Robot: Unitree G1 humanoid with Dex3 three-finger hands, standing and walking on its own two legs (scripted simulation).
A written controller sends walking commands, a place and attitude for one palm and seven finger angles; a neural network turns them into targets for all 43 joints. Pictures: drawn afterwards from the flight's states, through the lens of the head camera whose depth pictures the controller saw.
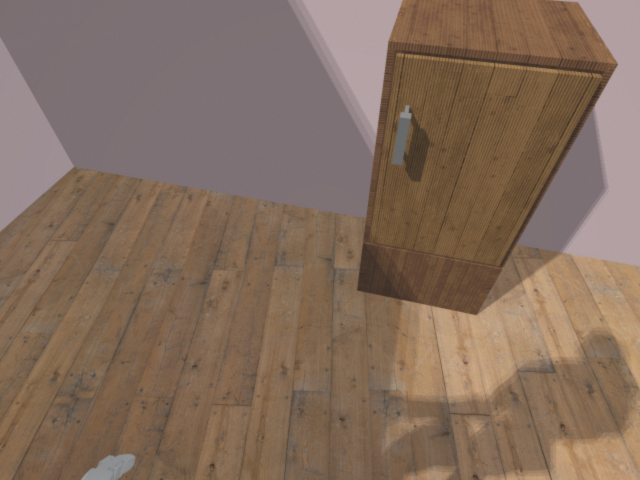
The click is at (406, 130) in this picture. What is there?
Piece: cupboard door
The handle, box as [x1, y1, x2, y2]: [392, 105, 411, 164]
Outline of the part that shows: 408,105 406,105 405,110 400,113 392,163 401,164 411,114 408,112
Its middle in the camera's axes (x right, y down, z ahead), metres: +0.19 -0.25 +0.93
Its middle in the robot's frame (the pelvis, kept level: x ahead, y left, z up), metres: +0.87 -0.15 -0.03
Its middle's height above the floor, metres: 0.74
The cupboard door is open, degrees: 0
